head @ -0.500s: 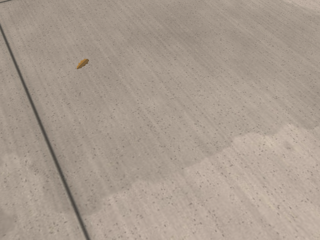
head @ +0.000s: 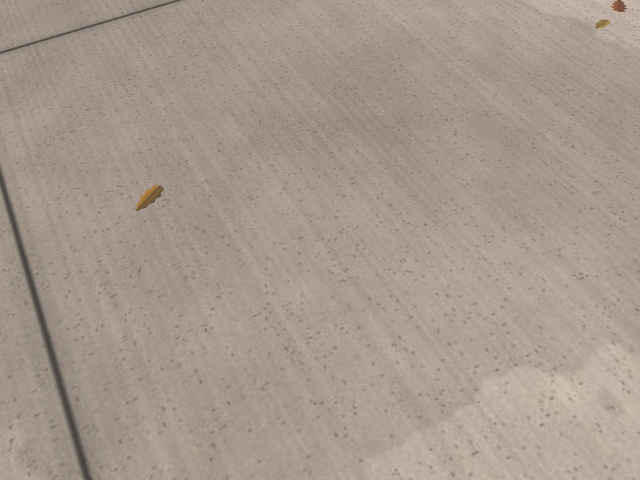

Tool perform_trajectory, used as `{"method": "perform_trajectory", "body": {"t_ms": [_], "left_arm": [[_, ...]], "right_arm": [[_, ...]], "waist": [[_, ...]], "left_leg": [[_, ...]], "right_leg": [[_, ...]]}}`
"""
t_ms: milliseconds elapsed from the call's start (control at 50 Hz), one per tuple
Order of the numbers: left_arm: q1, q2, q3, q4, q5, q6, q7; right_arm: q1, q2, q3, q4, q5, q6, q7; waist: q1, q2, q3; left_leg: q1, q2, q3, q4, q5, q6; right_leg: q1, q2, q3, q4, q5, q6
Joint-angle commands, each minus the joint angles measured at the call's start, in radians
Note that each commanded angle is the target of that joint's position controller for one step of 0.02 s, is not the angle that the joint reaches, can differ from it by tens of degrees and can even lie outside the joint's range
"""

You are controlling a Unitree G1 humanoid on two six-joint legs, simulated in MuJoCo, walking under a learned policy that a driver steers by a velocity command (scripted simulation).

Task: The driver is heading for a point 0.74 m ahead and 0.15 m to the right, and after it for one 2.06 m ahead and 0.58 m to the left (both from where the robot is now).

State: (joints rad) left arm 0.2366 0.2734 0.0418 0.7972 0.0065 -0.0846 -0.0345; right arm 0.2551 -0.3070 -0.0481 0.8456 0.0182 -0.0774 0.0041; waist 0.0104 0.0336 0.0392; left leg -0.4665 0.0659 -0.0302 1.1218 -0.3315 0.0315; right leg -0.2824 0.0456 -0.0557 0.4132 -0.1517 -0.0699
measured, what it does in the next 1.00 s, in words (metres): walks ahead: left foot, then right foot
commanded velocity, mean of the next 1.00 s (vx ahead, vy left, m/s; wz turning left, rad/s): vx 0.50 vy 0.00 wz -0.18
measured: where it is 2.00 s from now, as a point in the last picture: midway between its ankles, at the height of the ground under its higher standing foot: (375, 337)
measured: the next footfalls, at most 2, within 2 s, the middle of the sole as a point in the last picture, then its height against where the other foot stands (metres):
left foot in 0.38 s outside the picture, level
right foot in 0.92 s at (397, 389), level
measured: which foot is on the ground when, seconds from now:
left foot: up 0.00-0.36, down 0.38-0.94, up 0.96-1.00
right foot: down 0.00-0.40, up 0.42-0.90, down 0.92-1.00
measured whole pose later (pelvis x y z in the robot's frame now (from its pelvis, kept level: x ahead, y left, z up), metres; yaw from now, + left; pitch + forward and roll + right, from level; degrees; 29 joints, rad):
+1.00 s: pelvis +0.56 +0.00 -0.02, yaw -14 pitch +2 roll +1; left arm 0.13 0.29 0.07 0.71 -0.02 -0.05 -0.04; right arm 0.26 -0.29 -0.05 0.89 0.01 -0.08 0.00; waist -0.02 0.00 0.06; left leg -0.22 0.03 0.04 1.10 -0.47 0.00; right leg -0.46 0.05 -0.04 0.61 -0.18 -0.10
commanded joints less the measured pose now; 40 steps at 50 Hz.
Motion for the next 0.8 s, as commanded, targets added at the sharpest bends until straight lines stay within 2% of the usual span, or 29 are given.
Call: {"method": "perform_trajectory", "body": {"t_ms": [20, 80, 160, 220, 260, 320, 340, 360, 380, 400, 420, 440, 460, 480, 500, 520, 540, 580, 640, 700, 740, 800], "left_arm": [[0.000, 0.125, 0.031, -0.044, -0.004, -0.027, 0.003], [0.036, 0.150, 0.039, -0.018, -0.006, -0.023, 0.016], [0.084, 0.163, 0.041, 0.010, -0.014, -0.011, 0.029], [0.145, 0.174, 0.045, 0.045, -0.021, 0.000, 0.032], [0.169, 0.176, 0.047, 0.064, -0.023, 0.013, 0.035], [0.158, 0.190, 0.055, 0.076, -0.027, 0.028, 0.043], [0.141, 0.200, 0.058, 0.073, -0.026, 0.032, 0.046], [0.121, 0.194, 0.055, 0.070, -0.025, 0.039, 0.048], [0.122, 0.164, 0.040, 0.056, -0.015, 0.040, 0.051], [0.228, 0.064, 0.008, 0.030, -0.006, 0.022, 0.042], [0.216, 0.063, 0.004, 0.045, -0.012, 0.000, 0.038], [0.132, 0.154, 0.029, 0.019, -0.042, -0.018, 0.029], [0.062, 0.159, 0.029, -0.003, -0.053, -0.026, 0.028], [0.026, 0.151, 0.031, -0.009, -0.039, -0.026, 0.031], [0.044, 0.144, 0.038, 0.001, -0.031, -0.014, 0.034], [0.075, 0.122, 0.036, 0.014, -0.030, 0.001, 0.035], [0.096, 0.099, 0.032, 0.024, -0.032, 0.016, 0.036], [0.071, 0.085, 0.032, 0.013, -0.032, 0.033, 0.041], [0.003, 0.082, 0.035, -0.011, -0.027, 0.030, 0.039], [-0.088, 0.056, 0.025, -0.039, -0.024, 0.021, 0.022], [-0.155, 0.040, 0.017, -0.069, -0.024, 0.020, 0.011], [-0.221, 0.042, 0.014, -0.117, -0.025, 0.021, -0.008]], "right_arm": [[0.034, -0.061, -0.018, -0.049, -0.007, 0.008, -0.006], [-0.062, -0.052, -0.015, -0.082, -0.018, 0.012, -0.008], [-0.190, -0.023, -0.003, -0.112, -0.013, -0.003, 0.005], [-0.281, -0.021, 0.001, -0.141, -0.005, -0.012, 0.019], [-0.322, -0.028, 0.001, -0.161, -0.002, -0.017, 0.031], [-0.299, -0.056, -0.007, -0.164, -0.002, -0.024, 0.045], [-0.243, -0.077, -0.018, -0.150, -0.003, -0.024, 0.044], [-0.119, -0.108, -0.037, -0.112, -0.006, -0.024, 0.038], [0.050, -0.161, -0.060, -0.065, -0.012, -0.022, 0.028], [0.169, -0.259, -0.085, -0.046, -0.029, -0.015, 0.020], [0.187, -0.196, -0.067, -0.036, -0.011, -0.010, 0.022], [0.121, -0.148, -0.048, -0.043, -0.003, -0.010, 0.021], [0.047, -0.122, -0.040, -0.059, -0.007, -0.009, 0.019], [-0.012, -0.093, -0.032, -0.063, -0.015, -0.011, 0.022], [-0.052, -0.061, -0.023, -0.068, -0.025, -0.019, 0.023], [-0.072, -0.054, -0.022, -0.066, -0.030, -0.023, 0.024], [-0.074, -0.057, -0.024, -0.058, -0.029, -0.031, 0.025], [-0.063, -0.079, -0.032, -0.036, -0.034, -0.043, 0.019], [-0.040, -0.095, -0.036, -0.012, -0.036, -0.043, 0.004], [-0.031, -0.108, -0.036, -0.002, -0.031, -0.040, -0.006], [0.012, -0.121, -0.039, 0.018, -0.025, -0.033, -0.011], [0.057, -0.134, -0.046, 0.043, -0.014, -0.007, -0.014]], "waist": [[-0.022, -0.102, -0.065], [-0.004, -0.081, -0.024], [0.041, -0.086, 0.007], [0.074, -0.083, 0.030], [0.078, -0.086, 0.041], [0.039, -0.108, 0.015], [0.004, -0.123, -0.022], [-0.066, -0.116, -0.098], [-0.133, -0.085, -0.224], [-0.112, 0.116, -0.379], [-0.124, 0.205, -0.438], [-0.126, 0.139, -0.288], [-0.100, 0.083, -0.177], [-0.070, 0.029, -0.093], [-0.033, 0.048, -0.068], [-0.011, 0.065, -0.060], [0.000, 0.064, -0.056], [0.004, 0.047, -0.024], [-0.012, 0.023, -0.003], [-0.047, 0.015, 0.015], [-0.078, 0.000, 0.035], [-0.097, -0.008, 0.054]], "left_leg": [[-0.138, 0.078, -0.040, -0.047, 0.079, -0.021], [-0.214, 0.083, -0.032, -0.199, 0.216, -0.048], [-0.172, 0.048, 0.007, -0.449, 0.414, -0.049], [-0.171, 0.024, 0.021, -0.546, 0.438, -0.040], [-0.195, 0.014, 0.018, -0.588, 0.396, -0.022], [-0.138, -0.009, 0.025, -0.628, 0.291, 0.018], [-0.046, -0.037, 0.049, -0.636, 0.260, 0.036], [0.130, -0.067, 0.079, -0.662, 0.278, 0.062], [0.411, -0.006, 0.018, -0.622, 0.306, 0.106], [0.826, 0.252, -0.402, -0.627, 0.183, 0.258], [0.894, 0.326, -0.689, -0.783, 0.060, 0.306], [0.782, 0.296, -0.583, -0.817, -0.025, 0.258], [0.634, 0.260, -0.451, -0.842, 0.005, 0.226], [0.489, 0.220, -0.357, -0.882, 0.078, 0.212], [0.399, 0.191, -0.281, -0.914, 0.144, 0.193], [0.339, 0.173, -0.232, -0.946, 0.177, 0.188], [0.302, 0.168, -0.187, -0.971, 0.215, 0.192], [0.272, 0.167, -0.106, -1.008, 0.281, 0.197], [0.309, 0.149, 0.001, -1.021, 0.361, 0.175], [0.322, 0.126, 0.099, -1.034, 0.382, 0.142], [0.384, 0.149, 0.123, -1.030, 0.392, 0.140], [0.534, 0.195, 0.145, -0.972, 0.475, 0.130]], "right_leg": [[0.142, -0.273, 0.283, -0.257, 0.164, -0.174], [0.155, -0.261, 0.216, -0.291, 0.217, -0.172], [0.164, -0.216, 0.124, -0.304, 0.198, -0.132], [0.233, -0.243, 0.123, -0.286, 0.186, -0.132], [0.309, -0.276, 0.133, -0.254, 0.222, -0.128], [0.391, -0.310, 0.140, -0.174, 0.368, -0.104], [0.396, -0.301, 0.129, -0.108, 0.518, -0.092], [0.369, -0.262, 0.094, 0.035, 0.646, -0.069], [0.230, -0.213, 0.060, 0.255, 0.553, -0.038], [-0.183, -0.068, 0.011, 0.647, 0.165, 0.038], [-0.364, 0.012, 0.133, 0.827, -0.422, 0.048], [-0.464, -0.053, 0.178, 0.898, -0.396, 0.031], [-0.473, -0.107, 0.143, 0.868, -0.306, 0.020], [-0.443, -0.145, 0.123, 0.800, -0.231, 0.025], [-0.379, -0.179, 0.134, 0.745, -0.176, 0.028], [-0.323, -0.190, 0.137, 0.726, -0.146, 0.036], [-0.300, -0.194, 0.136, 0.712, -0.127, 0.045], [-0.334, -0.194, 0.153, 0.665, -0.060, 0.063], [-0.392, -0.177, 0.171, 0.511, 0.115, 0.075], [-0.347, -0.156, 0.107, 0.326, 0.262, 0.069], [-0.360, -0.150, 0.083, 0.256, 0.282, 0.060], [-0.430, -0.139, 0.061, 0.196, 0.204, 0.035]]}}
